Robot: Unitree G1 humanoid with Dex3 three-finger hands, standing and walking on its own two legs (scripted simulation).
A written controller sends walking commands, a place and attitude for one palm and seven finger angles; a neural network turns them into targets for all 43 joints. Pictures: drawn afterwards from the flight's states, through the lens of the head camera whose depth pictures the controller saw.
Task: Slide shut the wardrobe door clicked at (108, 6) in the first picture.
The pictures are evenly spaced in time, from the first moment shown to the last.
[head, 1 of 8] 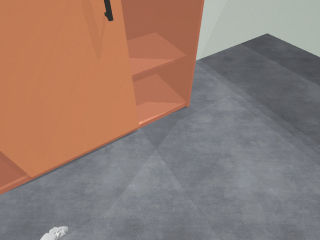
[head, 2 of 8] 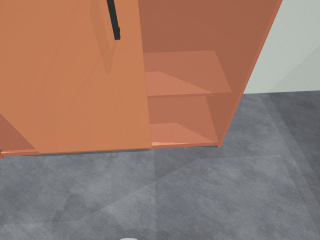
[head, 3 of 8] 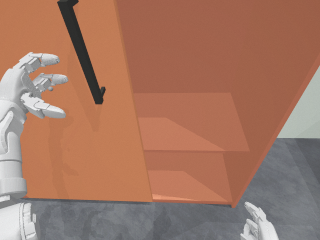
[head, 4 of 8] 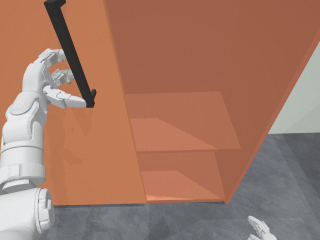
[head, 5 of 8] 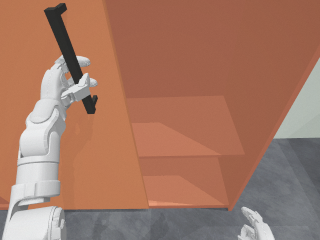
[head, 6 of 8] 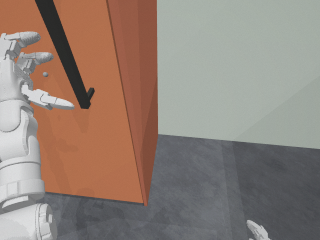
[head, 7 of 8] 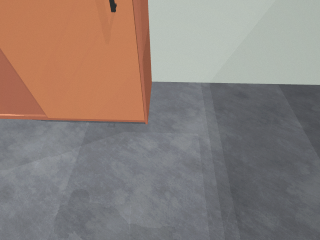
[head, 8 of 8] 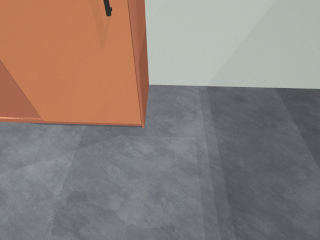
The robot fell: no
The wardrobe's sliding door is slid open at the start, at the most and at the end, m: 0.49 0.49 0.00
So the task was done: yes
